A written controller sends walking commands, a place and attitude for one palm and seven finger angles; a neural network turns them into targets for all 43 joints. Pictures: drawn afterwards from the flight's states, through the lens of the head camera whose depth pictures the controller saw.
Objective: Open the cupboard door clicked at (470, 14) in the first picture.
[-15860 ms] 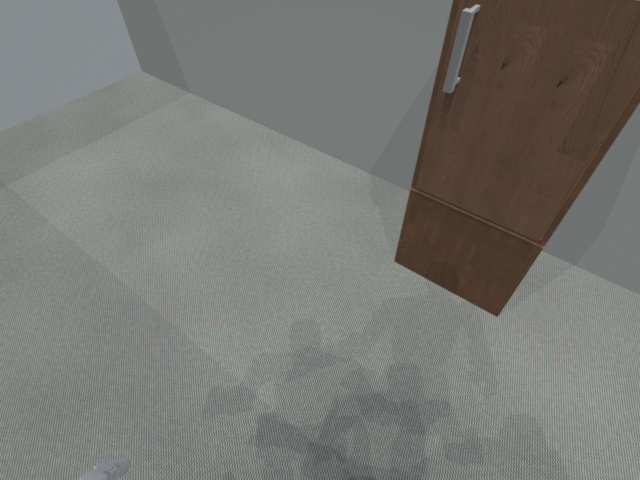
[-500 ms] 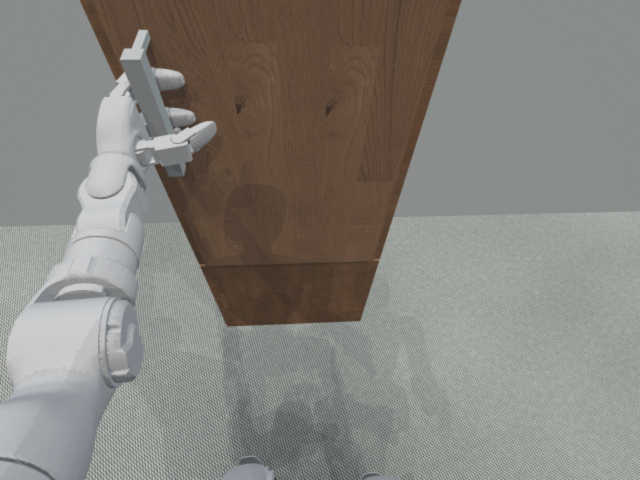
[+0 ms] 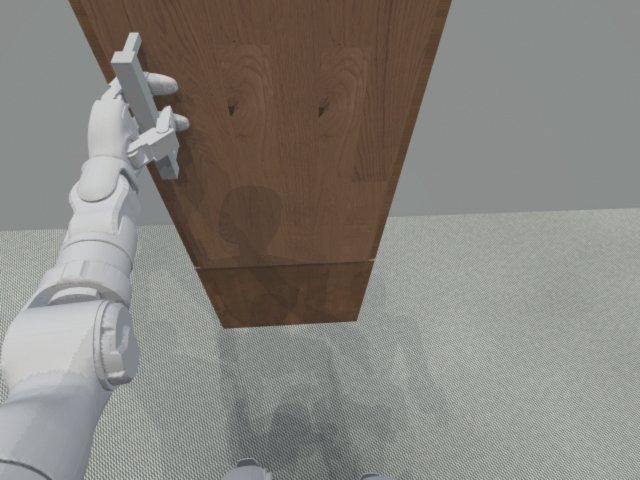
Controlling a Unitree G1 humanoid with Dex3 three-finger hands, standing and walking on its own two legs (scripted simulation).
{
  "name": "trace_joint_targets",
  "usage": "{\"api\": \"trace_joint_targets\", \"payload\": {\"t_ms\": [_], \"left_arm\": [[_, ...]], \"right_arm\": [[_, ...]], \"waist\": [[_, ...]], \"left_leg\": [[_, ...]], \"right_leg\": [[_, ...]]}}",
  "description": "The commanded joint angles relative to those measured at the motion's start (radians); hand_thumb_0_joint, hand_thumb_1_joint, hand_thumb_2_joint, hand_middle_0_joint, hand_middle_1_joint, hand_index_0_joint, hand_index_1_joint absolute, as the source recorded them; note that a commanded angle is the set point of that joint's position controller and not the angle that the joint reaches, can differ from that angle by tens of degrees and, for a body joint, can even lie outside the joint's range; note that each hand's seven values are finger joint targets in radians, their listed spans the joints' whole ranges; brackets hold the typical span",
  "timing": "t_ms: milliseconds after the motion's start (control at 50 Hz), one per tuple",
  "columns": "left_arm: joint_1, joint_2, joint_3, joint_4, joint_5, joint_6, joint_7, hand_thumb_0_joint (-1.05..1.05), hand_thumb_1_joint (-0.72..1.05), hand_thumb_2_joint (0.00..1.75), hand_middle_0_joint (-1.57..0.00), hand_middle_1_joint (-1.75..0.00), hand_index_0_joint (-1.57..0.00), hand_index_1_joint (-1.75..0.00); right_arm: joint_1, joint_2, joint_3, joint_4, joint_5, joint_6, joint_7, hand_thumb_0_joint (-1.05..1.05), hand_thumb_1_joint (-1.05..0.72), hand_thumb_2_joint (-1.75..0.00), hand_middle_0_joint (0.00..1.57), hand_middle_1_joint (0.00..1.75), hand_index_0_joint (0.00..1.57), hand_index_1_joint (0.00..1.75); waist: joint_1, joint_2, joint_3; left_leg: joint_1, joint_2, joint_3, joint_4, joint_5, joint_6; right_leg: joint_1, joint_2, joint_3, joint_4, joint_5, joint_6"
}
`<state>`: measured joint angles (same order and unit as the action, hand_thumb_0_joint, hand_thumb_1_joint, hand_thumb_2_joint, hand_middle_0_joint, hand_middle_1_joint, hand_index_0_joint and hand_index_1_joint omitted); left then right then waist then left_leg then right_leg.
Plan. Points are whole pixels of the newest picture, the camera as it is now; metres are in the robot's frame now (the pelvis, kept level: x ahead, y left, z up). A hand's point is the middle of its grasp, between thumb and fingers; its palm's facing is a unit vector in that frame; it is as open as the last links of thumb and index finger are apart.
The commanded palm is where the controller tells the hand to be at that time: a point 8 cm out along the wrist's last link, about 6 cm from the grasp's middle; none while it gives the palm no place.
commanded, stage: pull the door open along its arc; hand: left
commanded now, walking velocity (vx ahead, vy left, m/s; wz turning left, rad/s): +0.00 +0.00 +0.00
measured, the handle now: (153, 113) +0.55 +0.18 +0.14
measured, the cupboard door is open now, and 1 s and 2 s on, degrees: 0 16 39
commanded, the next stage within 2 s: open thumb and fingers to let go in 1.56 s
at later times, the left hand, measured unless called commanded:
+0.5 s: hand (179, 178) +0.43 +0.13 +0.14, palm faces +0.28 -0.95 +0.09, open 5.8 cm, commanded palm +0.39 +0.17 +0.14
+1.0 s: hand (193, 190) +0.41 +0.11 +0.14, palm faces +0.43 -0.90 +0.02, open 5.5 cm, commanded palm +0.34 +0.14 +0.14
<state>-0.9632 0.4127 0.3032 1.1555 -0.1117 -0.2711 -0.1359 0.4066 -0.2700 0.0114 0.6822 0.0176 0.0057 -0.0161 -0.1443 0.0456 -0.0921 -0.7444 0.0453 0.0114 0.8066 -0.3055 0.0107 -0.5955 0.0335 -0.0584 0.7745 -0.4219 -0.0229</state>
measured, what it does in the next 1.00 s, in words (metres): stands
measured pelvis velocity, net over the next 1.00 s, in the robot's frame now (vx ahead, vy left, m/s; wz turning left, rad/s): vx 0.01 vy -0.02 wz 0.01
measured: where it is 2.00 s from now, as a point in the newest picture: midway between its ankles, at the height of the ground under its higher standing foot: outside the picture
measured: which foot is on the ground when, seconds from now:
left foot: down 0.00-1.00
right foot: down 0.00-1.00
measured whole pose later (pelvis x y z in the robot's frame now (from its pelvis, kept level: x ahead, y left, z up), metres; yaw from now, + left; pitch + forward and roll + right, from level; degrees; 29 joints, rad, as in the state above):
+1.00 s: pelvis +0.01 -0.02 +0.02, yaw +1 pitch +5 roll +0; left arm -0.44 0.03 0.14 0.48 -0.06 -0.09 0.46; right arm 0.35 -0.24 -0.03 0.71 -0.02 0.05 -0.01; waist -0.05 0.06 -0.09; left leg -0.49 0.04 0.02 0.66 -0.27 -0.01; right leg -0.36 0.03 -0.05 0.67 -0.41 -0.04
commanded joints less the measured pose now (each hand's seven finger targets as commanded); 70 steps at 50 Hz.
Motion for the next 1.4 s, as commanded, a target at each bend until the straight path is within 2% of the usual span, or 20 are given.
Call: {"api": "trace_joint_targets", "payload": {"t_ms": [0,140,240,320,340,360,380,420,480,520,660,700,820,860,920,1000,1120,1240,1300,1380], "left_arm": [[-0.340,0.178,0.026,-0.279,-0.033,-0.061,-0.028,0.00,0.90,0.90,-0.40,-1.35,-0.40,-1.35],[-0.027,0.128,0.021,-0.537,-0.076,-0.018,-0.033,0.00,0.90,0.90,-0.40,-1.35,-0.40,-1.35],[0.294,0.045,-0.018,-0.808,-0.107,0.031,-0.025,0.00,0.90,0.90,-0.40,-1.35,-0.40,-1.35],[0.185,0.009,-0.072,-0.901,-0.091,0.080,0.017,0.00,0.90,0.90,-0.40,-1.35,-0.40,-1.35],[0.102,-0.023,0.073,-0.915,-0.150,0.102,0.166,0.00,0.90,0.90,-0.40,-1.35,-0.40,-1.35],[0.100,-0.123,-0.027,-0.889,-0.113,0.123,0.242,0.00,0.90,0.90,-0.40,-1.35,-0.40,-1.35],[0.064,-0.134,-0.020,-0.856,-0.086,0.138,0.311,0.00,0.90,0.90,-0.40,-1.35,-0.40,-1.35],[0.020,-0.142,-0.022,-0.840,-0.019,0.153,0.439,0.00,0.90,0.90,-0.40,-1.35,-0.40,-1.35],[-0.037,-0.230,-0.105,-0.858,0.103,0.173,0.599,0.00,0.90,0.90,-0.40,-1.35,-0.40,-1.35],[-0.042,-0.263,-0.123,-0.805,0.124,0.191,0.669,0.00,0.90,0.90,-0.40,-1.35,-0.40,-1.35],[-0.160,-0.291,-0.187,-0.786,0.131,0.143,0.633,0.00,0.90,0.90,-0.40,-1.35,-0.40,-1.35],[-0.165,-0.276,-0.176,-0.761,0.127,0.123,0.621,0.00,0.90,0.90,-0.40,-1.35,-0.40,-1.35],[0.011,-0.272,-0.151,-0.783,0.082,0.091,0.586,0.00,0.90,0.90,-0.40,-1.35,-0.40,-1.35],[0.059,-0.295,-0.171,-0.843,0.073,0.088,0.579,0.00,0.90,0.90,-0.40,-1.35,-0.40,-1.35],[0.197,-0.318,-0.195,-0.906,0.070,0.103,0.580,0.00,0.90,0.90,-0.40,-1.35,-0.40,-1.35],[0.373,-0.400,-0.280,-1.114,0.068,0.133,0.589,0.00,0.90,0.90,-0.40,-1.35,-0.40,-1.35],[0.664,-0.458,-0.376,-1.370,0.088,0.200,0.620,0.00,0.90,0.90,-0.40,-1.35,-0.40,-1.35],[0.835,-0.550,-0.504,-1.502,0.148,0.274,0.675,0.00,0.90,0.90,-0.40,-1.35,-0.40,-1.35],[0.881,-0.597,-0.569,-1.550,0.185,0.308,0.699,0.00,0.90,0.90,-0.40,-1.35,-0.40,-1.35],[0.975,-0.657,-0.626,-1.608,0.149,0.363,0.686,0.00,0.90,0.90,-0.40,-1.35,-0.40,-1.35]], "right_arm": [[0.088,-0.157,-0.062,-0.111,0.005,-0.016,-0.009,0.00,-0.90,-0.90,0.20,0.30,0.20,0.30],[0.022,-0.144,-0.068,-0.179,0.023,-0.006,-0.003,0.00,-0.90,-0.90,0.20,0.30,0.20,0.30],[-0.062,-0.122,-0.066,-0.233,0.035,-0.020,0.006,0.00,-0.90,-0.90,0.20,0.30,0.20,0.30],[-0.090,-0.119,-0.064,-0.213,0.035,-0.021,-0.009,0.00,-0.90,-0.90,0.20,0.30,0.20,0.30],[-0.132,-0.082,-0.054,-0.201,0.032,-0.031,-0.012,0.00,-0.90,-0.90,0.20,0.30,0.20,0.30],[-0.140,-0.080,-0.050,-0.180,0.021,-0.036,-0.010,0.00,-0.90,-0.90,0.20,0.30,0.20,0.30],[-0.133,-0.084,-0.052,-0.161,0.014,-0.039,-0.008,0.00,-0.90,-0.90,0.20,0.30,0.20,0.30],[-0.138,-0.083,-0.053,-0.139,-0.011,-0.034,-0.004,0.00,-0.90,-0.90,0.20,0.30,0.20,0.30],[-0.162,-0.065,-0.056,-0.134,-0.041,-0.018,0.010,0.00,-0.90,-0.90,0.20,0.30,0.20,0.30],[-0.162,-0.068,-0.059,-0.125,-0.054,-0.005,0.008,0.00,-0.90,-0.90,0.20,0.30,0.20,0.30],[-0.167,-0.059,-0.062,-0.115,-0.054,0.014,-0.012,0.00,-0.90,-0.90,0.20,0.30,0.20,0.30],[-0.164,-0.056,-0.060,-0.107,-0.051,0.009,-0.016,0.00,-0.90,-0.90,0.20,0.30,0.20,0.30],[-0.158,-0.063,-0.065,-0.119,-0.044,-0.008,-0.012,0.00,-0.90,-0.90,0.20,0.30,0.20,0.30],[-0.162,-0.060,-0.067,-0.127,-0.039,-0.012,-0.007,0.00,-0.90,-0.90,0.20,0.30,0.20,0.30],[-0.172,-0.063,-0.071,-0.142,-0.036,-0.017,-0.001,0.00,-0.90,-0.90,0.20,0.30,0.20,0.30],[-0.211,-0.054,-0.070,-0.181,-0.036,-0.026,0.010,0.00,-0.90,-0.90,0.20,0.30,0.20,0.30],[-0.300,-0.036,-0.058,-0.234,-0.039,-0.020,0.009,0.00,-0.90,-0.90,0.20,0.30,0.20,0.30],[-0.371,-0.001,-0.040,-0.257,-0.047,0.018,0.014,0.00,-0.90,-0.90,0.20,0.30,0.20,0.30],[-0.393,0.008,-0.034,-0.263,-0.049,0.043,0.028,0.00,-0.90,-0.90,0.20,0.30,0.20,0.30],[-0.438,0.017,-0.020,-0.275,-0.039,0.075,0.049,0.00,-0.90,-0.90,0.20,0.30,0.20,0.30]], "waist": [[0.028,0.025,-0.411],[0.093,0.004,-0.424],[0.140,-0.032,-0.369],[0.089,-0.050,-0.270],[0.162,-0.038,-0.265],[0.116,-0.034,-0.231],[0.106,-0.063,-0.214],[0.100,-0.079,-0.229],[0.096,-0.006,-0.315],[0.080,-0.100,-0.314],[0.059,-0.070,-0.321],[0.065,-0.048,-0.316],[0.104,-0.110,-0.329],[0.120,-0.069,-0.334],[0.135,-0.106,-0.313],[0.158,-0.079,-0.300],[0.175,-0.114,-0.206],[0.167,-0.119,-0.116],[0.165,-0.093,-0.124],[0.169,-0.098,-0.112]], "left_leg": [[0.449,-0.033,-0.037,-0.060,0.257,0.030],[0.484,-0.039,-0.005,-0.083,0.378,0.035],[0.494,-0.042,0.016,-0.116,0.426,0.038],[0.510,-0.043,0.014,-0.125,0.365,0.041],[0.470,-0.048,0.012,-0.130,0.337,0.024],[0.484,-0.045,0.006,-0.140,0.307,0.017],[0.476,-0.042,-0.004,-0.135,0.296,0.015],[0.469,-0.042,-0.011,-0.123,0.294,0.019],[0.503,-0.045,-0.015,-0.104,0.320,0.014],[0.475,-0.042,-0.023,-0.104,0.296,0.016],[0.477,-0.048,-0.013,-0.111,0.260,0.017],[0.471,-0.049,-0.014,-0.111,0.247,0.016],[0.451,-0.051,-0.004,-0.142,0.240,0.020],[0.466,-0.054,0.005,-0.150,0.260,0.019],[0.470,-0.052,0.009,-0.165,0.267,0.020],[0.520,-0.049,0.020,-0.184,0.301,0.019],[0.562,-0.037,0.018,-0.206,0.292,0.016],[0.597,-0.035,0.008,-0.205,0.290,0.012],[0.619,-0.034,0.000,-0.192,0.314,0.007],[0.627,-0.029,-0.010,-0.184,0.329,0.002]], "right_leg": [[0.045,0.032,0.026,-0.121,0.367,0.011],[0.180,0.030,0.027,-0.125,0.547,0.011],[0.272,0.019,0.025,-0.138,0.649,0.018],[0.224,0.017,0.028,-0.171,0.601,0.026],[0.227,0.018,0.018,-0.183,0.540,0.021],[0.195,0.019,0.009,-0.181,0.487,0.022],[0.170,0.018,0.005,-0.180,0.457,0.022],[0.163,0.011,0.012,-0.175,0.435,0.023],[0.146,-0.001,0.010,-0.144,0.427,0.013],[0.161,0.001,0.010,-0.155,0.417,0.017],[0.177,-0.009,0.034,-0.173,0.433,0.017],[0.176,-0.009,0.037,-0.175,0.420,0.013],[0.259,-0.011,0.039,-0.195,0.456,0.021],[0.281,-0.012,0.039,-0.195,0.486,0.017],[0.311,-0.014,0.033,-0.207,0.499,0.020],[0.339,-0.014,0.023,-0.213,0.519,0.017],[0.356,-0.024,0.018,-0.250,0.477,0.015],[0.344,-0.042,0.019,-0.278,0.471,0.012],[0.344,-0.043,0.017,-0.266,0.496,0.004],[0.360,-0.042,0.003,-0.259,0.543,0.002]]}}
